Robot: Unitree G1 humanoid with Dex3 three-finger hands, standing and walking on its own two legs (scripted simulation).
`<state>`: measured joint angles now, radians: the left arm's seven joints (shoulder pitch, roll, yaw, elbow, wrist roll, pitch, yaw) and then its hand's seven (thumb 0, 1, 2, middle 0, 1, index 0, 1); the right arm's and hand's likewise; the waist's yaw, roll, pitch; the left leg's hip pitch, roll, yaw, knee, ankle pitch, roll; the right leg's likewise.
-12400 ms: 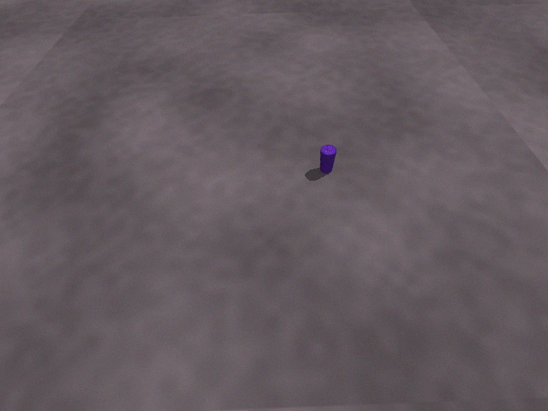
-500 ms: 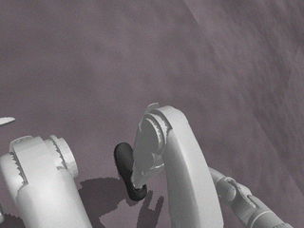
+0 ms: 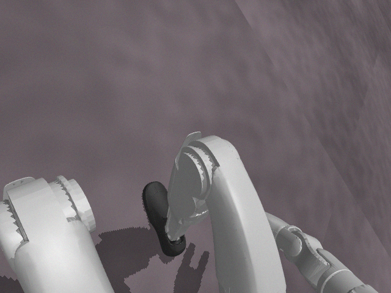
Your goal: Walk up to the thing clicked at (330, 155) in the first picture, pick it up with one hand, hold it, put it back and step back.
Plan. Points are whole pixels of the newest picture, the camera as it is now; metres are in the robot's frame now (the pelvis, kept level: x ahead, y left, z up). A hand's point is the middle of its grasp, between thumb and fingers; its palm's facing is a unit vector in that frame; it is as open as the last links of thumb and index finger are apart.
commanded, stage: settle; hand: left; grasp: from the side
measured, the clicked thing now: out of the picture +0.45 +0.26 -0.22
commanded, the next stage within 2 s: none
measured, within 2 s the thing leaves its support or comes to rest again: leaves its support in 0.44 s
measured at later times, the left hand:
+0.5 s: hand out of the picture +0.43 +0.27 -0.16, palm faces +0.33 -0.94 -0.01, open 10.7 cm
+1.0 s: hand out of the picture +0.41 +0.29 -0.04, palm faces +0.29 -0.95 -0.07, open 10.7 cm
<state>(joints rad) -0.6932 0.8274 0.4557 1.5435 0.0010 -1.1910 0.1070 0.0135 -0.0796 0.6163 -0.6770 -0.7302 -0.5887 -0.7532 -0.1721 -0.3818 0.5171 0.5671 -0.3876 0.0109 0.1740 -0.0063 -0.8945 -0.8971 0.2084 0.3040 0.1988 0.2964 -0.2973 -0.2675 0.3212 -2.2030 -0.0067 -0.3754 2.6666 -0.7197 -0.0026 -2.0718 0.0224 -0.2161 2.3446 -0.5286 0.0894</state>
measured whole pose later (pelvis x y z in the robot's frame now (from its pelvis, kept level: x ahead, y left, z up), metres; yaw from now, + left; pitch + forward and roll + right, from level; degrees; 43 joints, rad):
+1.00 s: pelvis +0.01 -0.01 +0.04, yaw +6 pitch +26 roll -13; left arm -0.56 0.53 0.33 0.95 -0.07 -0.76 -0.06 -0.04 -0.36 0.96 -0.74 -0.94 -0.65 -0.94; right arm 0.02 -0.31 0.21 0.63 -0.18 0.06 0.15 0.00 -0.91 -0.90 0.21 0.30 0.20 0.30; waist -0.17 -0.07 0.03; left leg -2.23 -0.01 -0.21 2.47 -0.70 0.00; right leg -2.14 -0.05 -0.10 2.28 -0.60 0.05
